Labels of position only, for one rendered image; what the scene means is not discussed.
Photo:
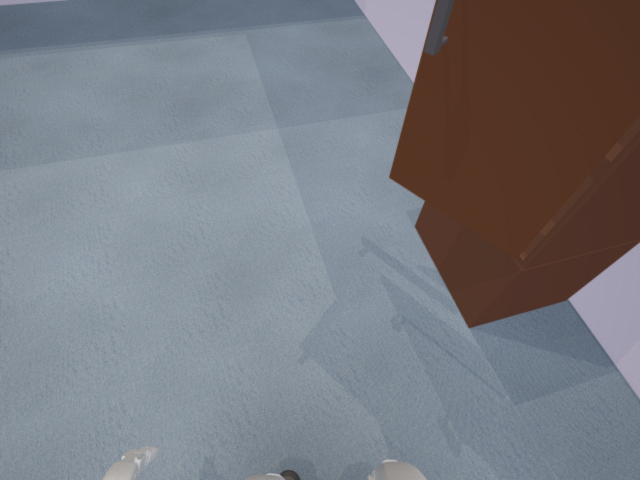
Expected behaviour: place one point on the handle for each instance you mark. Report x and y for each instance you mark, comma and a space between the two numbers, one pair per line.
436, 37

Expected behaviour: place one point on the robot left hand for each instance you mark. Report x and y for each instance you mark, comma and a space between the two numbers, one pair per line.
132, 463

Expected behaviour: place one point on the cupboard door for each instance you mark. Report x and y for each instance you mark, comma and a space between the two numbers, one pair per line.
514, 112

